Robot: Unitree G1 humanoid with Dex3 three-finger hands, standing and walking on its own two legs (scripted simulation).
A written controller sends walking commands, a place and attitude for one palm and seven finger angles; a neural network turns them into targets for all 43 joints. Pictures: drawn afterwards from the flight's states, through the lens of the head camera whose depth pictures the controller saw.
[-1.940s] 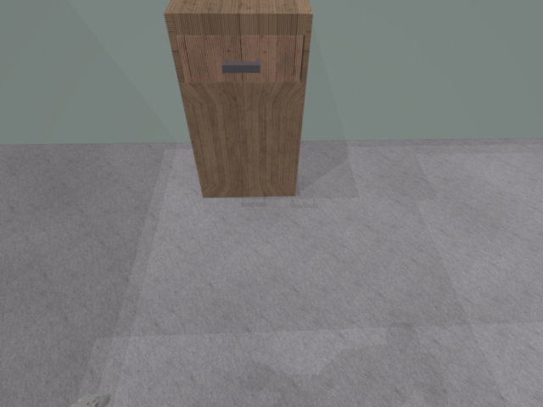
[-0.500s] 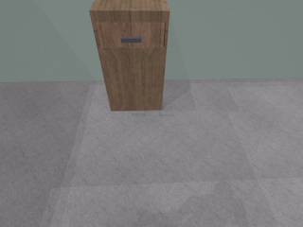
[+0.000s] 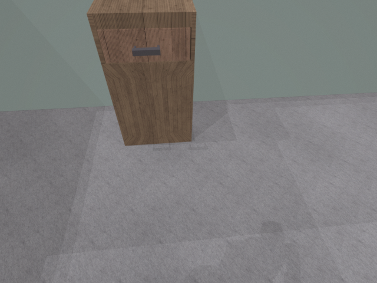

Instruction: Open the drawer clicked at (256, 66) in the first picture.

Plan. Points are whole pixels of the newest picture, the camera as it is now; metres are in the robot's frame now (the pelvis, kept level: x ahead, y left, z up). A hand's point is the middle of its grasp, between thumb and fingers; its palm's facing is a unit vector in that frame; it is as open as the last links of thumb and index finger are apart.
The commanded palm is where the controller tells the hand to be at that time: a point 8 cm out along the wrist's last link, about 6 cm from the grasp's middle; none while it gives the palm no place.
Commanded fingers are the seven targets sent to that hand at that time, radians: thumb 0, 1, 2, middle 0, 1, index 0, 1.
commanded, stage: walk to a spot facing it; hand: left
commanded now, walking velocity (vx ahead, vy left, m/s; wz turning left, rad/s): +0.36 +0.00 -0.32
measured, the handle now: (146, 49) +1.09 +0.28 -0.04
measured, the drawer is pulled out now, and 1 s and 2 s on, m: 0.00 0.00 0.00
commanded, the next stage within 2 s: turn to face it in 0.62 s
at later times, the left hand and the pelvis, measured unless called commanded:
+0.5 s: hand (106, 224) +0.29 +0.25 -0.14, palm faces -0.18 -0.96 -0.20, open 7.3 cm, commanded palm none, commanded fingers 0.00 0.90 0.90 -0.20 -0.30 -0.20 -0.30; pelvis +0.18 +0.06 +0.02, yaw -15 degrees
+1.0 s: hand (170, 165) +0.50 +0.10 -0.14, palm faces -0.38 -0.91 -0.17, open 7.2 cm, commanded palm none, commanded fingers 0.00 0.90 0.90 -0.20 -0.30 -0.20 -0.30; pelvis +0.32 -0.01 +0.01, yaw -20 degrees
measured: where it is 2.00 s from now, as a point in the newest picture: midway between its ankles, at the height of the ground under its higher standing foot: (196, 273)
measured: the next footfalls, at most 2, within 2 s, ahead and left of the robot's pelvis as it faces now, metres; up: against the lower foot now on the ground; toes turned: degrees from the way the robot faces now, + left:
left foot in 0.22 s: +0.20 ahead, +0.15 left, +0.00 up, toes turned +2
right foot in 0.74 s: +0.38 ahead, -0.12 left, +0.00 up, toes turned -29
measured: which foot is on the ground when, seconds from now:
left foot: up 0.00-0.20, down 0.22-0.74, up 0.76-1.00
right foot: down 0.00-0.22, up 0.24-0.72, down 0.74-1.00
